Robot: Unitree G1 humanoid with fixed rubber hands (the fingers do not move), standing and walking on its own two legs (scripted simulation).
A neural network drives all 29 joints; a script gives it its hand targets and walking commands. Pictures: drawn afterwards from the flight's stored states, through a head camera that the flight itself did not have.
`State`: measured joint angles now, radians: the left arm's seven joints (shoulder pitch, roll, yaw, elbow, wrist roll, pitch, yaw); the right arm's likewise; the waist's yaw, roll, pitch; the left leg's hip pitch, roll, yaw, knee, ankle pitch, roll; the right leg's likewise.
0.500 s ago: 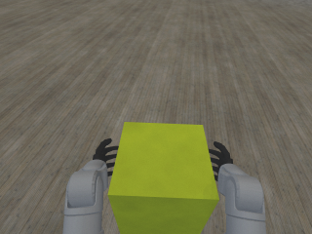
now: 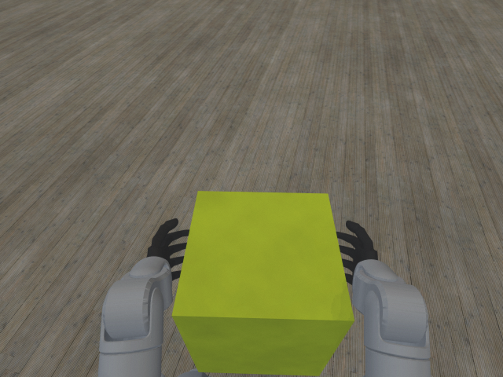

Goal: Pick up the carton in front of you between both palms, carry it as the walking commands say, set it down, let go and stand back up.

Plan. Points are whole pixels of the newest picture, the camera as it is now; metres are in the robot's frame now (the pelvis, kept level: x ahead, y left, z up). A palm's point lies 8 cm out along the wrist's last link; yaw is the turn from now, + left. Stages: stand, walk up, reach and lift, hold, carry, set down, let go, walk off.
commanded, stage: carry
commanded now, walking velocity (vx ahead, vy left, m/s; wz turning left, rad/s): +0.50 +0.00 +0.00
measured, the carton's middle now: (260, 286) +0.27 +0.00 +0.00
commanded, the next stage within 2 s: none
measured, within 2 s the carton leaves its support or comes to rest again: neither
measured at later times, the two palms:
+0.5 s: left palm (184, 131) +0.60 +0.18 +0.07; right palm (317, 134) +0.58 -0.11 +0.08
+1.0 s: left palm (214, 79) +0.85 +0.15 +0.07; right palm (319, 81) +0.85 -0.15 +0.07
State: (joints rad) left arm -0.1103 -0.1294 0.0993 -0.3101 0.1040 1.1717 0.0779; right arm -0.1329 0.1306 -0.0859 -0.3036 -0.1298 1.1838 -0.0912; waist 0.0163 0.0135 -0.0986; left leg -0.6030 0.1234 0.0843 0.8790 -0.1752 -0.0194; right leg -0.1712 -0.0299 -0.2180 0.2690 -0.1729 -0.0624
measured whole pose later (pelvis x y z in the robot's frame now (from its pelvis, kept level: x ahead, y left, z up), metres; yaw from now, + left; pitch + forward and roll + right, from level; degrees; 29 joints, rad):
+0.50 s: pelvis +0.33 +0.05 +0.00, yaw -3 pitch +5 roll -2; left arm -0.13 -0.13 0.08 -0.34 0.13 1.20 0.08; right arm -0.13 0.13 -0.11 -0.33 -0.10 1.18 -0.09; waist -0.02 -0.01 -0.08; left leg -0.20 0.04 0.22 0.29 -0.18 0.06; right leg -0.59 -0.11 -0.09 0.92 -0.21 0.01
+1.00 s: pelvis +0.58 +0.00 -0.01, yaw -1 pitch +3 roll -1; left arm -0.14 -0.13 0.10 -0.36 0.11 1.16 0.06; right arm -0.16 0.13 -0.10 -0.37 -0.13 1.18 -0.09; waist 0.00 0.05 -0.03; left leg -0.29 0.08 0.11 0.46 -0.20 -0.03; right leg -0.31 -0.02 -0.23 0.39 -0.14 -0.07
